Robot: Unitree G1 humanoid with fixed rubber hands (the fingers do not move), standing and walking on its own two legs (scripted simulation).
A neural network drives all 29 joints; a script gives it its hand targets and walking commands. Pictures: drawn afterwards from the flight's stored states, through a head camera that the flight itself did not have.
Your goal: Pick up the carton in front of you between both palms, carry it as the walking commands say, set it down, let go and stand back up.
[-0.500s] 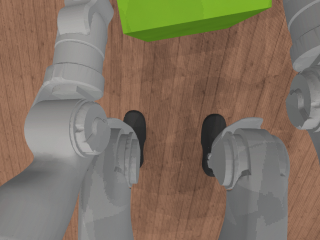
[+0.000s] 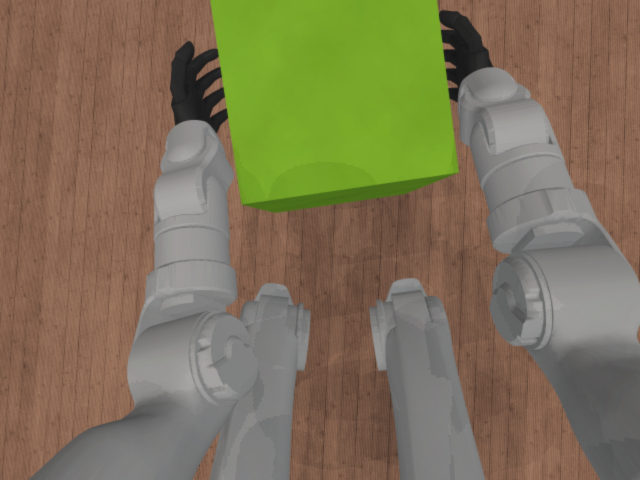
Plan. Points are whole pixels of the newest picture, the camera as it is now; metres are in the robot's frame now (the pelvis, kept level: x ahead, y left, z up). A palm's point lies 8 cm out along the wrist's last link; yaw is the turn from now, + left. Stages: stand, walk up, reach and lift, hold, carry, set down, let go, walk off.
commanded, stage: reach and lift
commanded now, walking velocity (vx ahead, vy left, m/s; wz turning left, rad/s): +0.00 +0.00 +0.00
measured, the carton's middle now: (332, 119) +0.53 -0.02 -0.16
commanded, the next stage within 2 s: none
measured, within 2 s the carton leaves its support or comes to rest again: neither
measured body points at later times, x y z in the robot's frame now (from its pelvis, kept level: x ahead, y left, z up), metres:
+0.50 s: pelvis +0.00 +0.02 +0.11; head +0.24 -0.01 +0.49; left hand +0.49 +0.14 +0.06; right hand +0.49 -0.16 +0.04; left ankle +0.11 +0.16 -0.40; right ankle +0.09 -0.12 -0.40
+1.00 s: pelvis +0.07 +0.03 +0.25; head +0.20 +0.01 +0.68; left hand +0.46 +0.14 +0.22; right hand +0.43 -0.16 +0.19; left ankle +0.11 +0.16 -0.40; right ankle +0.09 -0.11 -0.40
